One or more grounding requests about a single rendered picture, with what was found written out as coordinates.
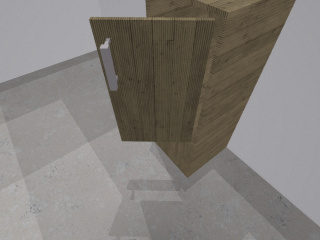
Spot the handle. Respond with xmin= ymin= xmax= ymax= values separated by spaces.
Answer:
xmin=99 ymin=38 xmax=118 ymax=91

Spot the cupboard door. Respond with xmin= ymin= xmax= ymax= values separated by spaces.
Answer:
xmin=89 ymin=17 xmax=216 ymax=143

